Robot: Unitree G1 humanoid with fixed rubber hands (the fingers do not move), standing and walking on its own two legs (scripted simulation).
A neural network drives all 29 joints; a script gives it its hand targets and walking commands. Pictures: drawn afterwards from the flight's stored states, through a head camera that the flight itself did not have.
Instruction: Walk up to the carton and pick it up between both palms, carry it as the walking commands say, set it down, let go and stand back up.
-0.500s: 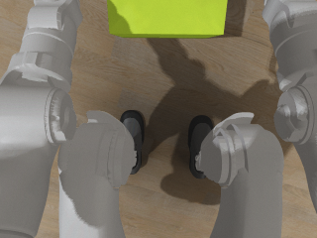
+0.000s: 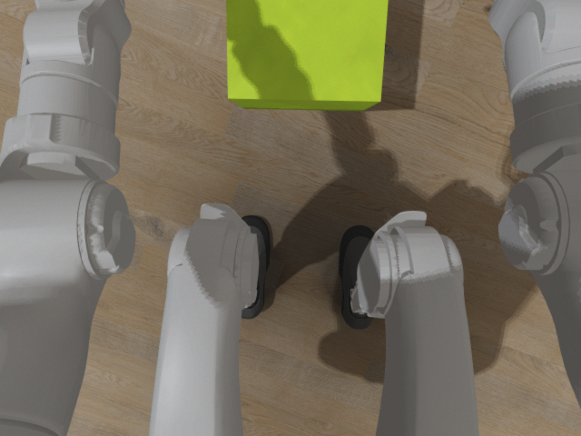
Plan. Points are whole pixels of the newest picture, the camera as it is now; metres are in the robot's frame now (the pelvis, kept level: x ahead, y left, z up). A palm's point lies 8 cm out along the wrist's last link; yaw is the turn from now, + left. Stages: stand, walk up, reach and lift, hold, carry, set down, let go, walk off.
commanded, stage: set down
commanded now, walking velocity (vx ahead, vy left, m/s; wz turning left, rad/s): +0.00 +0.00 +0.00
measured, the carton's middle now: (305, 30) +0.57 +0.02 -0.34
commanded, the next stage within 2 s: let go in 0.94 s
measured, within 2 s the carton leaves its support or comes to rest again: neither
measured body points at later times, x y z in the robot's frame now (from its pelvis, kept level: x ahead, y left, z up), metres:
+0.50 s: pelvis +0.03 +0.01 +0.13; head +0.37 +0.01 +0.43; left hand +0.58 +0.23 +0.02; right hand +0.59 -0.18 +0.01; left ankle +0.12 +0.11 -0.38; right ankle +0.11 -0.10 -0.38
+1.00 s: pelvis +0.05 +0.00 +0.25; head +0.36 +0.00 +0.57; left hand +0.57 +0.23 +0.14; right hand +0.59 -0.18 +0.13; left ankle +0.12 +0.11 -0.38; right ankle +0.11 -0.10 -0.38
